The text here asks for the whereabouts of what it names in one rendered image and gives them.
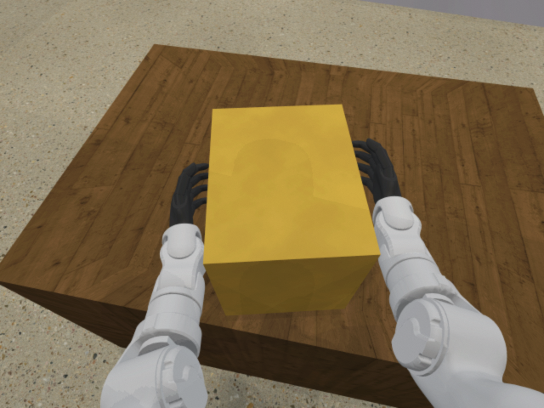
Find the robot left upper arm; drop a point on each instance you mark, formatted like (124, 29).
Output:
(169, 377)

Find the robot right forearm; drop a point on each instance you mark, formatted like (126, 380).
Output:
(407, 266)

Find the robot left forearm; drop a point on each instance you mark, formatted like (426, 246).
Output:
(175, 306)

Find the left robot hand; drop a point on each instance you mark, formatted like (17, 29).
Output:
(182, 205)

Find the carton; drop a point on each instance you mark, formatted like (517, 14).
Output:
(288, 227)

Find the pedestal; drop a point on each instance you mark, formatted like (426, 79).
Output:
(468, 156)

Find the robot right upper arm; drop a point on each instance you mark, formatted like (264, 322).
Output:
(457, 357)

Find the right robot hand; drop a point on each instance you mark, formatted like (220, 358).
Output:
(382, 181)

